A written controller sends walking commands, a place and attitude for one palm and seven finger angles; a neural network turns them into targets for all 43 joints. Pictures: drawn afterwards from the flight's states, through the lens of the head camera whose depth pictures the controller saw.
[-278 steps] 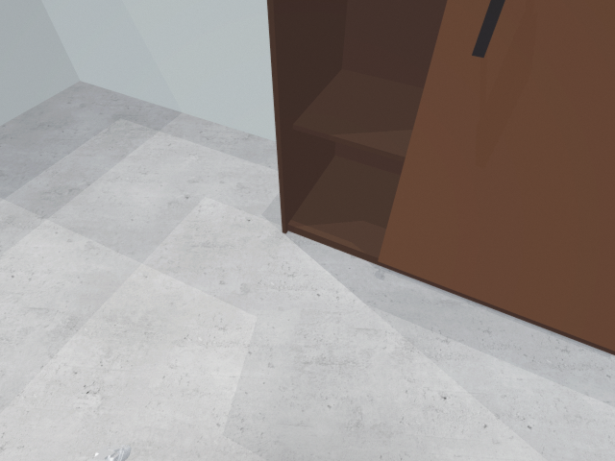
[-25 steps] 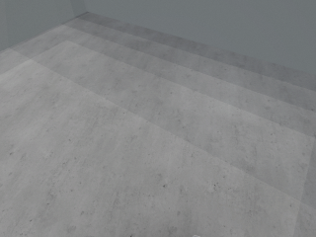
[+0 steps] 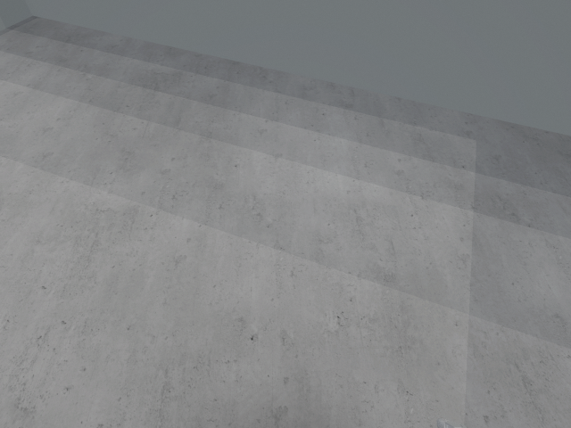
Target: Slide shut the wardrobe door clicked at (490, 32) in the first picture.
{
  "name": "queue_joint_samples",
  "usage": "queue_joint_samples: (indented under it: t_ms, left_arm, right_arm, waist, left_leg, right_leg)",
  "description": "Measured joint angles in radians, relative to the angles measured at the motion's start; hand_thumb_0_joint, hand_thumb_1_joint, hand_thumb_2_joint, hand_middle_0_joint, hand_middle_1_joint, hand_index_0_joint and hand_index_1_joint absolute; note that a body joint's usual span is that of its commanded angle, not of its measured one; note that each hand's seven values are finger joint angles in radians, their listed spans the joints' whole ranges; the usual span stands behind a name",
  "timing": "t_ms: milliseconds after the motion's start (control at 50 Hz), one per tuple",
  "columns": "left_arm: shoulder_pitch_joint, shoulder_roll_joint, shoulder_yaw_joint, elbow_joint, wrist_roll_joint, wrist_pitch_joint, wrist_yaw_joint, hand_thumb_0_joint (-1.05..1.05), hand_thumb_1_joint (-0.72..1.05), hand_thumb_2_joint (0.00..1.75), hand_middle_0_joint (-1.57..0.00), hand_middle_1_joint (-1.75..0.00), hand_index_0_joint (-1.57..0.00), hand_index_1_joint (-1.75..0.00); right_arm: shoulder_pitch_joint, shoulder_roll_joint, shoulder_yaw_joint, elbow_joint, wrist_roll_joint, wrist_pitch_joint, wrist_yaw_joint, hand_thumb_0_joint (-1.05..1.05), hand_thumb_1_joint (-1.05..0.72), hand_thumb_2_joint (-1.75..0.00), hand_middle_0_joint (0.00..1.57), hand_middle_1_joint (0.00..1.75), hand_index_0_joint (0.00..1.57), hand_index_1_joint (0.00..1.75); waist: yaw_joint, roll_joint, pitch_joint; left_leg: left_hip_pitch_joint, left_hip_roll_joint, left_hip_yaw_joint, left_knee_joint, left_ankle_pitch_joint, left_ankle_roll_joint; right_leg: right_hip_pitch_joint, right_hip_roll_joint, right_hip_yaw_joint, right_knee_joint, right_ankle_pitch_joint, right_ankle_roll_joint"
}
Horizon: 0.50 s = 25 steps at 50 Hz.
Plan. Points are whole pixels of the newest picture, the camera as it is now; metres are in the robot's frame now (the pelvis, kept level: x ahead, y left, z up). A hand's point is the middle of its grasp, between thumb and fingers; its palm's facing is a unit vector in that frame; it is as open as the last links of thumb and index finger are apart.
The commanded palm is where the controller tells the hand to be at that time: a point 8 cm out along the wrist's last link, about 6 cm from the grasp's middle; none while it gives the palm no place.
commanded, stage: turn to face it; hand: right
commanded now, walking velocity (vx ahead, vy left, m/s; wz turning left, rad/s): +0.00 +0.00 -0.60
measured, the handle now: out of the picture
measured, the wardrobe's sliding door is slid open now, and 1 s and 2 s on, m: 0.41 0.41 0.41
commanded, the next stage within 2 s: none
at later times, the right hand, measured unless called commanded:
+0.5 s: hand out of the picture -0.04 -0.25 -0.18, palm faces +0.35 +0.90 -0.25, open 7.4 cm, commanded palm none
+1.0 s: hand out of the picture +0.05 -0.24 -0.13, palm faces +0.55 +0.78 -0.29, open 7.4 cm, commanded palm none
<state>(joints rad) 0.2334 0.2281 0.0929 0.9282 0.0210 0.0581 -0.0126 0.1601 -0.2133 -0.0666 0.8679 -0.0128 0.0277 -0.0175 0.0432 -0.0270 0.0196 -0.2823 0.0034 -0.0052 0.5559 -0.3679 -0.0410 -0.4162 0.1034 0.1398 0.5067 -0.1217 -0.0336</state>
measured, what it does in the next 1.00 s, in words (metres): steps on the spot, turning right: right foot, then left foot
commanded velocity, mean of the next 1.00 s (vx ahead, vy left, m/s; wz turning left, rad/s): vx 0.00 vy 0.00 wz -0.60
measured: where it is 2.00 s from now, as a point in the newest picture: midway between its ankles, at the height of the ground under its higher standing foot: outside the picture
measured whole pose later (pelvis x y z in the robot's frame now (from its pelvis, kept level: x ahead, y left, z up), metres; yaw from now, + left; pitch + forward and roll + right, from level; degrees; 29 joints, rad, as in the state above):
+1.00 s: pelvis +0.05 +0.00 +0.00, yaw -38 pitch +1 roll -1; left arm 0.24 0.26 0.09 0.93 0.02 0.07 -0.01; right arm 0.13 -0.19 -0.02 0.81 -0.02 0.00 -0.02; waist 0.05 -0.05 0.07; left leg -0.28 0.04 0.07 0.57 -0.32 0.02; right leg -0.45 0.07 0.08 1.02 -0.48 0.03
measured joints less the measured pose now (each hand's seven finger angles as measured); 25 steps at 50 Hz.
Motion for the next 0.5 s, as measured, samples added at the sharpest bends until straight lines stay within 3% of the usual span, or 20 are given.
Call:
queue_joint_samples:
  t_ms: [20, 80, 120, 180, 300, 360, 400, 440, 500]
  left_arm:
    - [-0.003, 0.005, 0.006, -0.003, -0.003, 0.005, 0.000, 0.01, 0.90, 0.90, -0.20, -0.30, -0.20, -0.30]
    - [-0.009, 0.028, 0.019, -0.007, 0.003, 0.019, -0.003, 0.01, 0.90, 0.90, -0.20, -0.30, -0.20, -0.30]
    - [-0.016, 0.038, 0.019, -0.011, 0.005, 0.021, -0.010, 0.01, 0.90, 0.90, -0.20, -0.30, -0.20, -0.30]
    - [-0.025, 0.045, 0.015, -0.017, 0.002, 0.019, -0.015, 0.01, 0.91, 0.90, -0.20, -0.30, -0.19, -0.30]
    - [-0.071, 0.045, -0.003, -0.005, -0.004, 0.033, -0.019, 0.01, 0.91, 0.90, -0.20, -0.30, -0.19, -0.30]
    - [-0.103, 0.039, -0.016, -0.011, -0.008, 0.026, -0.021, 0.01, 0.91, 0.90, -0.20, -0.30, -0.19, -0.30]
    - [-0.116, 0.036, -0.025, -0.028, -0.007, 0.011, -0.023, 0.01, 0.91, 0.90, -0.20, -0.30, -0.19, -0.30]
    - [-0.139, 0.023, -0.029, -0.041, -0.007, -0.012, -0.022, 0.01, 0.91, 0.90, -0.20, -0.30, -0.19, -0.30]
    - [-0.144, 0.009, -0.038, -0.060, -0.011, -0.037, -0.009, 0.01, 0.90, 0.90, -0.20, -0.30, -0.20, -0.30]
  right_arm:
    - [0.009, 0.000, 0.002, -0.006, -0.006, -0.007, -0.002, 0.01, -0.91, -0.89, 0.20, 0.30, 0.20, 0.30]
    - [0.030, 0.014, 0.016, -0.001, -0.009, 0.000, -0.006, 0.01, -0.91, -0.89, 0.20, 0.30, 0.20, 0.30]
    - [0.045, 0.018, 0.020, 0.005, -0.008, -0.002, -0.006, 0.01, -0.91, -0.89, 0.20, 0.30, 0.20, 0.30]
    - [0.056, 0.020, 0.027, 0.011, -0.010, -0.012, -0.006, 0.01, -0.90, -0.89, 0.20, 0.30, 0.20, 0.30]
    - [0.074, 0.020, 0.038, 0.011, -0.017, -0.021, 0.002, 0.01, -0.90, -0.89, 0.21, 0.30, 0.20, 0.30]
    - [0.088, 0.006, 0.034, 0.017, -0.019, -0.016, 0.005, 0.01, -0.90, -0.89, 0.21, 0.30, 0.20, 0.30]
    - [0.102, -0.011, 0.027, 0.022, -0.014, -0.010, 0.008, 0.01, -0.90, -0.89, 0.21, 0.30, 0.20, 0.30]
    - [0.099, -0.038, 0.013, 0.032, -0.007, 0.007, 0.009, 0.01, -0.90, -0.89, 0.21, 0.30, 0.20, 0.30]
    - [0.081, -0.061, 0.000, 0.052, -0.004, 0.036, 0.001, 0.01, -0.90, -0.89, 0.21, 0.30, 0.20, 0.30]
  waist:
    - [-0.009, 0.003, -0.003]
    - [-0.012, -0.013, 0.002]
    - [-0.012, -0.010, 0.010]
    - [-0.010, 0.003, 0.031]
    - [-0.033, 0.030, 0.069]
    - [-0.052, 0.048, 0.082]
    - [-0.057, 0.060, 0.080]
    - [-0.066, 0.092, 0.093]
    - [-0.062, 0.081, 0.095]
  left_leg:
    - [0.009, 0.004, 0.002, -0.038, 0.070, 0.015]
    - [0.029, 0.020, 0.046, -0.030, 0.077, 0.039]
    - [0.057, 0.036, 0.070, -0.057, 0.075, 0.040]
    - [0.084, 0.063, 0.109, -0.075, 0.074, 0.037]
    - [0.094, 0.121, 0.188, -0.045, 0.042, 0.016]
    - [0.084, 0.150, 0.221, -0.003, 0.013, -0.005]
    - [0.063, 0.174, 0.242, 0.062, -0.023, -0.025]
    - [-0.019, 0.197, 0.183, 0.239, -0.101, -0.039]
    - [-0.140, 0.142, 0.087, 0.504, -0.175, -0.053]
  right_leg:
    - [-0.029, 0.006, -0.005, 0.061, -0.076, 0.017]
    - [-0.124, -0.009, -0.060, 0.371, -0.263, 0.050]
    - [-0.158, -0.040, -0.101, 0.531, -0.254, 0.068]
    - [-0.159, -0.088, -0.134, 0.617, -0.241, 0.094]
    - [-0.055, -0.142, -0.176, 0.445, -0.291, 0.109]
    - [0.026, -0.143, -0.210, 0.279, -0.287, 0.095]
    - [0.097, -0.134, -0.234, 0.123, -0.198, 0.076]
    - [0.092, -0.109, -0.240, 0.129, -0.208, 0.020]
    - [0.095, -0.112, -0.210, 0.134, -0.223, -0.015]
